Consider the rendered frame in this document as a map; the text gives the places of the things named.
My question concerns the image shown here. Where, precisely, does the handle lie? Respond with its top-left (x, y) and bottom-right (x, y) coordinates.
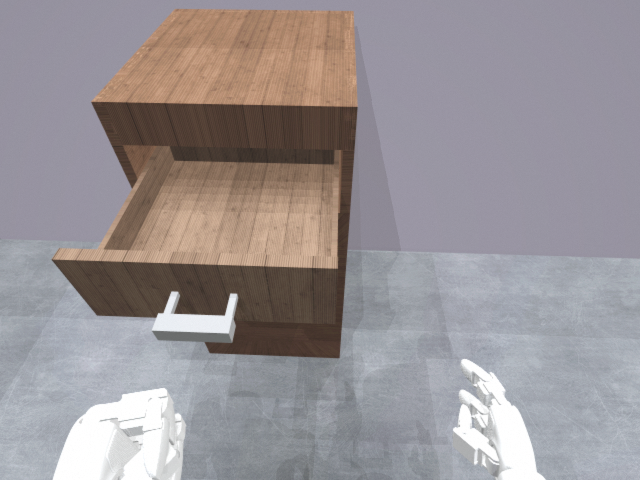
top-left (152, 291), bottom-right (238, 343)

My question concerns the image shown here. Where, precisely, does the cabinet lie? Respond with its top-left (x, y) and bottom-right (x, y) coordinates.
top-left (91, 9), bottom-right (358, 358)

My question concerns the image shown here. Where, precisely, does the robot left hand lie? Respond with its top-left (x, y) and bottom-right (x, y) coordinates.
top-left (53, 388), bottom-right (186, 480)

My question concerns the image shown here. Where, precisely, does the drawer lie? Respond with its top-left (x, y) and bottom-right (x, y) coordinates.
top-left (51, 146), bottom-right (339, 324)

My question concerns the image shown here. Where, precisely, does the robot right hand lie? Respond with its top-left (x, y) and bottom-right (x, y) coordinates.
top-left (453, 359), bottom-right (537, 480)

